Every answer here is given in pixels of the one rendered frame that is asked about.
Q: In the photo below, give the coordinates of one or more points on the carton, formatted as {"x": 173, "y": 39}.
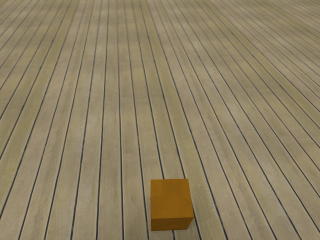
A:
{"x": 171, "y": 204}

